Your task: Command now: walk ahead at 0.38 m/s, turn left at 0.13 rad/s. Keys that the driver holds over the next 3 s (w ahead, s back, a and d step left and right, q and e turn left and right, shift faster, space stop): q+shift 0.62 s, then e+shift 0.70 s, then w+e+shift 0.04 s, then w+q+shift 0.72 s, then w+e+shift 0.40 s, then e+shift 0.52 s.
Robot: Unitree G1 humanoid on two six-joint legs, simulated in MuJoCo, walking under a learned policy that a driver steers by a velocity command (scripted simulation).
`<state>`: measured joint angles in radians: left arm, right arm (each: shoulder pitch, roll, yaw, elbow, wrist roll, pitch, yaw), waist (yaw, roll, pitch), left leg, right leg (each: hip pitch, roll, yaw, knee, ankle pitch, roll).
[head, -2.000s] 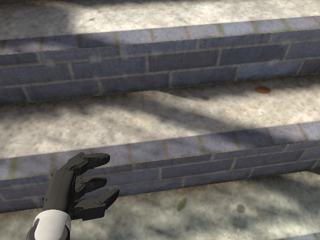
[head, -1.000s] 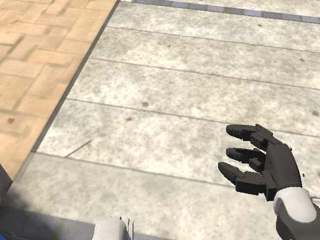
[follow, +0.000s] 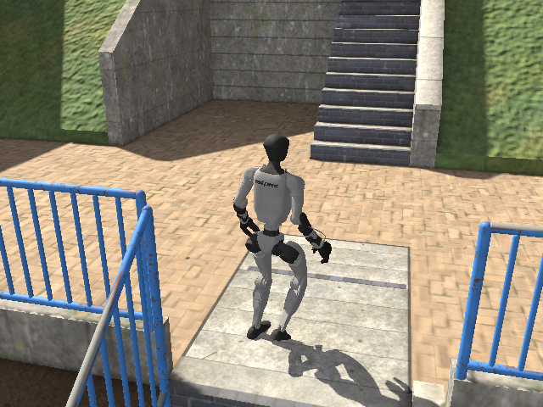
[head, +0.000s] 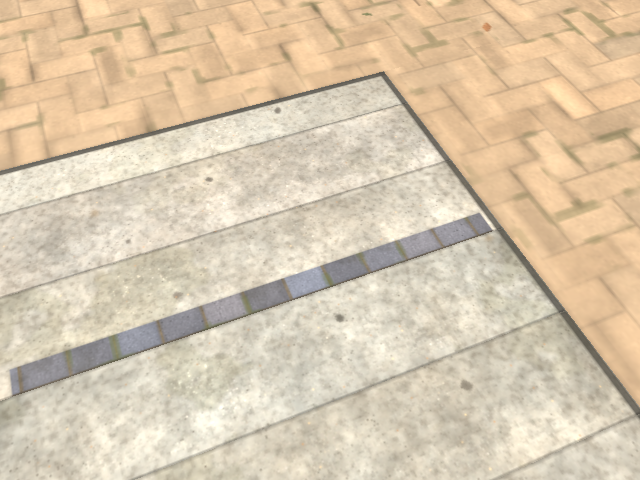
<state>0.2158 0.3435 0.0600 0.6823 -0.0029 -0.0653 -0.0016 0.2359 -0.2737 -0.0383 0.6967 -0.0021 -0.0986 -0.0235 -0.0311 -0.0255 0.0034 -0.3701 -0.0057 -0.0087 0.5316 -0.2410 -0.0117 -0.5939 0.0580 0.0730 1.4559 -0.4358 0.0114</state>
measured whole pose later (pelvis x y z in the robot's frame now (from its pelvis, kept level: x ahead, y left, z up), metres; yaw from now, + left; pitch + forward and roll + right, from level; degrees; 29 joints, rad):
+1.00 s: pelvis +0.16 +0.08 +0.00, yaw +23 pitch +2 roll +0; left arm 0.23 0.26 0.08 0.74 -0.03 0.07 0.04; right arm 0.10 -0.17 -0.02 0.62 -0.03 0.01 -0.05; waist 0.03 -0.02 -0.02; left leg -0.32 -0.01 0.11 0.51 -0.23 0.06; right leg -0.50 -0.07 0.02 1.01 -0.42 0.09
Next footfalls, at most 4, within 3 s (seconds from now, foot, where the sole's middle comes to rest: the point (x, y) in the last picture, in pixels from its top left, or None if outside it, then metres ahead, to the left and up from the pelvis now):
0.18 right None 0.29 -0.11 -0.77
0.56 left None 0.19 0.18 -0.77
1.18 right None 0.22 -0.07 -0.77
1.88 left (217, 439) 0.53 0.22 -0.77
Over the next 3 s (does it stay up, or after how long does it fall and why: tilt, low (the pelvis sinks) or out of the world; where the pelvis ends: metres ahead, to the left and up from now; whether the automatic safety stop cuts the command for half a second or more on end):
stays up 1.25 0.53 0.01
